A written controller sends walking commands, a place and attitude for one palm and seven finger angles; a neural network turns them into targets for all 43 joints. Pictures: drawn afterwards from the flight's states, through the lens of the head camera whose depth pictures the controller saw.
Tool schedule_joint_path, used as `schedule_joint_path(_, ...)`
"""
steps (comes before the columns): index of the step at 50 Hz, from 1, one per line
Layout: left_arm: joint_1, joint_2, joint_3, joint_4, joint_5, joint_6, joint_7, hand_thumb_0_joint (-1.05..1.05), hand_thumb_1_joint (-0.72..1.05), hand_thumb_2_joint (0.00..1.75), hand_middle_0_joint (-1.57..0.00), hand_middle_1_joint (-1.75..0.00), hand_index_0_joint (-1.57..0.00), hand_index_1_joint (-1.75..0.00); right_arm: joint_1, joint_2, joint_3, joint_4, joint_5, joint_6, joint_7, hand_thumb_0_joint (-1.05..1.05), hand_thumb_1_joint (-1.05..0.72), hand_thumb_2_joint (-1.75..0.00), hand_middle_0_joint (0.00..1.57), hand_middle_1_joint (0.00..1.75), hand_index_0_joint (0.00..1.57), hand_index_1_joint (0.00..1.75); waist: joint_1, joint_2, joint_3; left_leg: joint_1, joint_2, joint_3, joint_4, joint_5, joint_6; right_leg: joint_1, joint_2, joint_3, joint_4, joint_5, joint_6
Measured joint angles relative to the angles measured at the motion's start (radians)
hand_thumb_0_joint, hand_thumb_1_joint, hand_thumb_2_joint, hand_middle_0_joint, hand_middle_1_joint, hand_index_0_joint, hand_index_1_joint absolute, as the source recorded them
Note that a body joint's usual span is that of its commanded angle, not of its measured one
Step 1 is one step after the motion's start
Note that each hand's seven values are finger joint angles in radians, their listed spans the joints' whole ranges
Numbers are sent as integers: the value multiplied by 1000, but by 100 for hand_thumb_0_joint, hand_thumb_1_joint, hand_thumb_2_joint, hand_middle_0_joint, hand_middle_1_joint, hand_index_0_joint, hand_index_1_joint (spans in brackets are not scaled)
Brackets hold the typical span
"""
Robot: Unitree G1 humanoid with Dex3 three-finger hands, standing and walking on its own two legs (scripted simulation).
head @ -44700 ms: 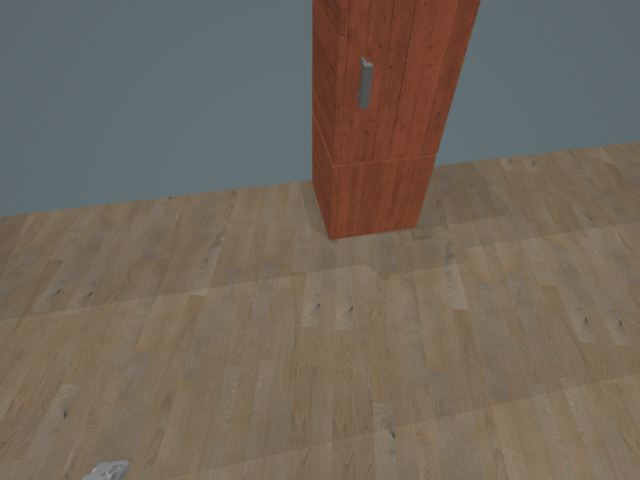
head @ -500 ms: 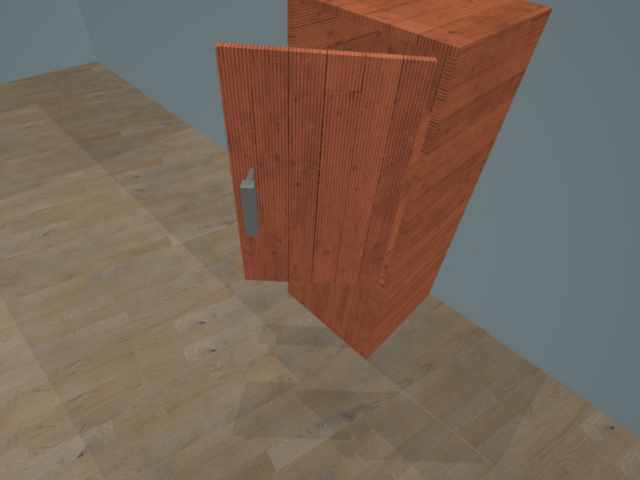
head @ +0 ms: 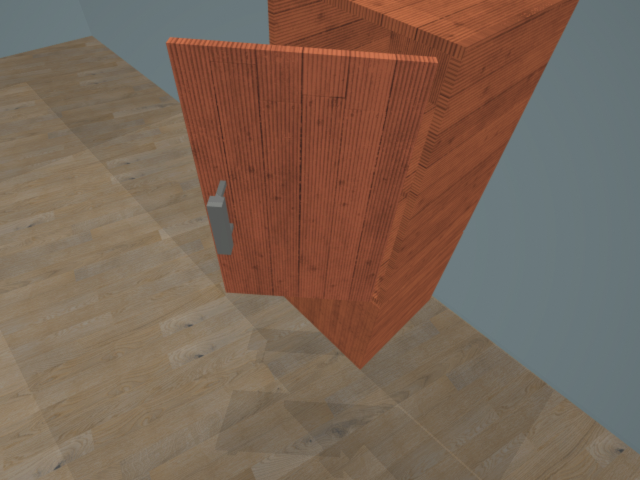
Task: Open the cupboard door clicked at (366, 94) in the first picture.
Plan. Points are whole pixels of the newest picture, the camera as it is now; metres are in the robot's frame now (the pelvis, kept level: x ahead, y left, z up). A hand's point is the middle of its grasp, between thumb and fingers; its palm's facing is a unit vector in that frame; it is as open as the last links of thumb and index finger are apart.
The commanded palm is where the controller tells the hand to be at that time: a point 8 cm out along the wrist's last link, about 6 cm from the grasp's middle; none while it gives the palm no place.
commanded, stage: come to a stop and stand still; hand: left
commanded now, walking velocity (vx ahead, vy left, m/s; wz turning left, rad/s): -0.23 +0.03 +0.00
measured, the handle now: (223, 217) +0.54 +0.20 -0.04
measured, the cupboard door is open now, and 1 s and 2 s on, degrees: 43 43 43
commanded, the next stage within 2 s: look again from close up in 1.28 s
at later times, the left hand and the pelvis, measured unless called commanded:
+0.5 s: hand out of the picture +0.01 +0.16 -0.16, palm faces +0.03 -0.96 -0.29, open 7.4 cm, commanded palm none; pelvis -0.01 -0.03 +0.00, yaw -2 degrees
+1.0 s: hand out of the picture -0.03 +0.20 -0.18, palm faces +0.05 -0.98 -0.18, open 7.4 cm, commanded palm none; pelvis -0.02 +0.02 +0.00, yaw -2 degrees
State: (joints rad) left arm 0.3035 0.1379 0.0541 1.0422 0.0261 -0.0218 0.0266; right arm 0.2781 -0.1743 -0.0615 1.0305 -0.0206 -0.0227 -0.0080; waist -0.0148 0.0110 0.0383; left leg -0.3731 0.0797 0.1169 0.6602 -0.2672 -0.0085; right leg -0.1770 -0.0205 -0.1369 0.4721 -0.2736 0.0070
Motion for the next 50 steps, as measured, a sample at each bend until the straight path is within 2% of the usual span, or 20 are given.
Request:
schedule_joint_path(1,9,-4,-5,4,-2,6,-1,0,93,89,-20,-30,-20,-30,-7,-1,5,-7,2,-10,-3,1,-91,-90,20,30,20,30,7,3,0,30,0,-4,-64,52,13,-1,7,1,28,-23,6)
schedule_joint_path(3,10,-2,-12,21,-10,21,1,0,93,89,-20,-30,-20,-30,-30,18,16,-2,3,-16,-13,1,-91,-90,20,30,20,30,20,-30,2,48,-20,9,-56,27,53,5,-14,14,62,-57,15)
schedule_joint_path(5,11,-5,-19,30,-11,29,6,0,92,89,-20,-30,-20,-30,-54,32,26,4,6,-7,-23,1,-92,-90,20,30,20,30,36,-52,0,71,-37,24,-74,5,68,20,-29,29,49,-59,27)
schedule_joint_path(8,4,-17,-33,23,-10,32,10,0,92,89,-20,-30,-20,-30,-101,40,33,-1,14,3,-30,1,-93,-90,20,30,20,30,50,-57,16,93,-53,37,-125,23,71,26,-42,42,23,-45,32)
schedule_joint_path(11,-7,-20,-36,5,-7,39,14,0,92,89,-20,-30,-20,-30,-151,47,30,-21,17,11,-32,1,-92,-90,20,30,20,30,51,-47,49,97,-59,49,-155,46,74,-3,-47,58,51,-31,26)
schedule_joint_path(16,-28,8,-12,-33,-5,65,14,0,91,89,-20,-30,-20,-30,-195,50,18,-45,9,25,-33,1,-91,-90,20,30,20,30,44,-22,84,79,-48,65,-159,69,72,-119,-26,101,294,-180,13)
schedule_joint_path(18,-34,18,-1,-46,-4,68,16,0,91,89,-20,-30,-20,-30,-197,43,13,-44,5,33,-31,1,-91,-90,20,30,20,30,42,-9,86,69,-39,68,-154,77,64,-144,-19,108,341,-194,10)
schedule_joint_path(20,-34,24,4,-58,-2,64,16,0,91,89,-20,-30,-20,-30,-188,31,6,-37,3,41,-27,1,-91,-90,20,30,20,30,41,6,78,55,-30,66,-139,80,52,-128,-22,99,292,-150,8)
schedule_joint_path(22,-15,34,5,-71,3,48,16,0,91,90,-20,-30,-20,-30,-167,21,2,-27,7,51,-19,1,-91,-90,20,30,20,30,42,6,52,26,-28,66,-94,66,36,-75,-32,98,148,-76,6)
schedule_joint_path(26,6,12,-14,-48,7,41,17,0,91,90,-20,-30,-20,-30,-116,-11,-10,2,9,86,-4,1,-91,-90,20,30,20,30,33,41,10,-13,-41,-32,59,-106,13,-49,-6,70,105,-64,-27)
schedule_joint_path(30,24,-10,-26,-36,0,27,8,0,91,89,-20,-30,-20,-30,-70,-28,-7,25,3,79,7,1,-92,-90,20,30,20,30,28,24,-9,-15,-52,-75,184,-74,-1,-12,0,73,-1,2,-36)
schedule_joint_path(33,18,-21,-28,-32,3,19,5,1,91,89,-20,-30,-20,-30,-33,-37,-6,36,3,70,6,1,-91,-90,20,30,20,30,26,12,-5,7,-52,-82,197,-80,-17,5,-4,66,-48,29,-37)
schedule_joint_path(38,15,-13,-18,-25,3,10,5,1,92,89,-21,-30,-20,-30,-9,-41,0,51,8,76,-4,1,-91,-90,20,30,20,30,42,-3,15,52,-53,-77,127,-131,-31,12,-19,57,-61,40,-25)
schedule_joint_path(41,16,-3,-13,-13,4,18,6,1,92,89,-21,-30,-20,-30,-19,-34,4,45,13,73,-8,1,-91,-90,20,30,20,30,48,-12,24,86,-56,-69,24,-120,-28,3,-31,58,-41,34,-8)
schedule_joint_path(43,18,6,-10,0,0,28,7,1,91,89,-21,-30,-20,-30,-25,-26,9,35,15,60,-10,1,-91,-90,20,30,20,30,44,-17,23,135,-53,-61,-106,-34,-23,-12,-35,60,-6,19,8)
schedule_joint_path(44,18,9,-10,7,-3,35,6,1,91,89,-21,-30,-20,-30,-24,-23,12,30,14,50,-11,1,-91,-90,20,30,20,30,41,-11,20,157,-47,-63,-159,0,-8,-23,-32,57,21,6,17)
schedule_joint_path(46,7,26,-7,24,-6,50,7,1,91,89,-20,-30,-20,-30,-31,2,20,34,10,40,-14,1,-91,-90,20,30,20,30,42,-39,20,158,-67,-51,-149,-2,25,-31,-51,69,54,-22,23)
schedule_joint_path(50,-2,41,-11,40,-2,55,9,0,91,89,-20,-30,-20,-30,-38,33,34,43,4,37,-25,1,-93,-90,20,30,20,30,50,-67,0,172,-92,-28,-175,6,51,-26,-71,92,37,-13,14)
